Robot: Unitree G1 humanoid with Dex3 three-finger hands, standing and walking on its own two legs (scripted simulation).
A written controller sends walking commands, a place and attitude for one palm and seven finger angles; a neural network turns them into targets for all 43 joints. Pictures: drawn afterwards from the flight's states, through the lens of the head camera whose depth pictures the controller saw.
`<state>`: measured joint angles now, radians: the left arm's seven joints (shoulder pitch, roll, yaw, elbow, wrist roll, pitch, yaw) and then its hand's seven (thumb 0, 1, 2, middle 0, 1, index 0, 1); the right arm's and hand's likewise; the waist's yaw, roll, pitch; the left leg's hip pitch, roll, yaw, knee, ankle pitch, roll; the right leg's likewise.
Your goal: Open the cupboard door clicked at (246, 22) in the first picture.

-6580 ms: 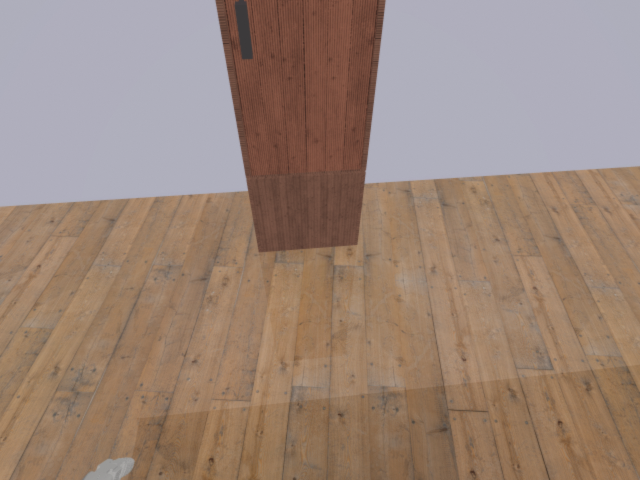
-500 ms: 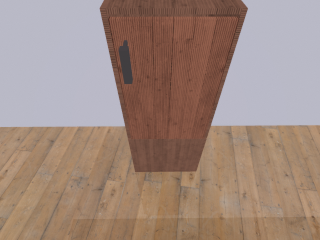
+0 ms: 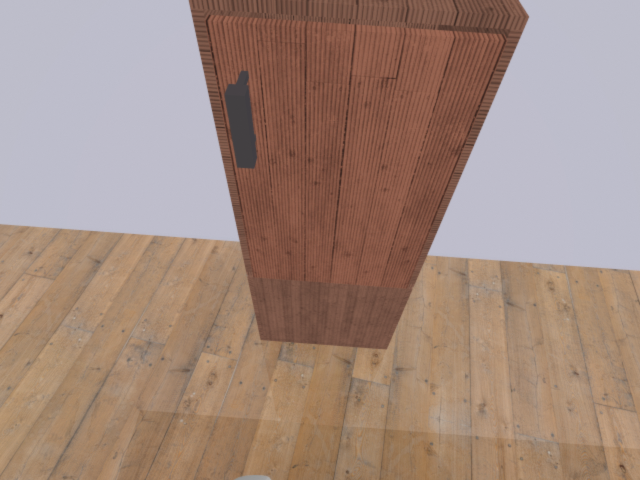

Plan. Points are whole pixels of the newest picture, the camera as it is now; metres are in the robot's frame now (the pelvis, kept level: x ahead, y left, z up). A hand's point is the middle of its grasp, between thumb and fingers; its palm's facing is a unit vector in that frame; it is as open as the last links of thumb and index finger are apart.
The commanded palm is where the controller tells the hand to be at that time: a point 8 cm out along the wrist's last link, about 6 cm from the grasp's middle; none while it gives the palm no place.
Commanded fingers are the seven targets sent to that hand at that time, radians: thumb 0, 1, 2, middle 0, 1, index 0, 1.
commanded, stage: come to a stop and stand still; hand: left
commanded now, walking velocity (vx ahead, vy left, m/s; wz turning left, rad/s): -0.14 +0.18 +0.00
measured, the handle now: (245, 120) +0.55 +0.16 +0.14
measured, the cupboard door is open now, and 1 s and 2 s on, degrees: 0 0 0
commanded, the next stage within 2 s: look again from close up in 1.82 s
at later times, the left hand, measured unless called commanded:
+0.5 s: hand out of the picture +0.07 +0.17 -0.16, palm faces +0.03 -0.96 -0.28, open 7.3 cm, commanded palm none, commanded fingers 0.00 0.90 0.90 -0.20 -0.30 -0.20 -0.30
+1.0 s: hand out of the picture +0.07 +0.19 -0.15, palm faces +0.01 -0.96 -0.29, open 7.4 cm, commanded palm none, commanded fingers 0.00 0.90 0.90 -0.20 -0.30 -0.20 -0.30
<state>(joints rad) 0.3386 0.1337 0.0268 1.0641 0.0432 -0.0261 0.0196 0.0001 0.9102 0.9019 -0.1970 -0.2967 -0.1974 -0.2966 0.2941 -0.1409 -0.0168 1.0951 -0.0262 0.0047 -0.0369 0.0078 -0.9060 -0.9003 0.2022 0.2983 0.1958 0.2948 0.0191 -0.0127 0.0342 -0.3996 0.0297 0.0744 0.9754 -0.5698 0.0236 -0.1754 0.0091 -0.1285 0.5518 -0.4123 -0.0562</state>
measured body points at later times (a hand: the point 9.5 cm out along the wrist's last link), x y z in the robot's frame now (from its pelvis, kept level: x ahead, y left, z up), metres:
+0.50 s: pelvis +0.02 -0.03 +0.00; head +0.05 -0.04 +0.45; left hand +0.07 +0.22 -0.14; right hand +0.12 -0.25 -0.15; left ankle +0.05 +0.08 -0.73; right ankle +0.01 -0.15 -0.73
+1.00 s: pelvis -0.01 -0.04 +0.01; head -0.03 -0.03 +0.46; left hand +0.07 +0.24 -0.12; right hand +0.05 -0.31 -0.12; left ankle +0.04 +0.07 -0.73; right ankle +0.01 -0.15 -0.73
